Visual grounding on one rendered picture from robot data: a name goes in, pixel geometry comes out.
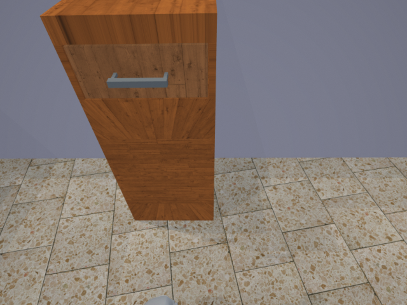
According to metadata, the drawer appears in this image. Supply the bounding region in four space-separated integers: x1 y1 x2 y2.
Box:
63 43 208 98

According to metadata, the handle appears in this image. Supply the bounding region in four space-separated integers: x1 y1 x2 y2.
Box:
106 72 169 88

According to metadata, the cabinet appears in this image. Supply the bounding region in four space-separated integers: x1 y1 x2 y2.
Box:
40 0 217 220

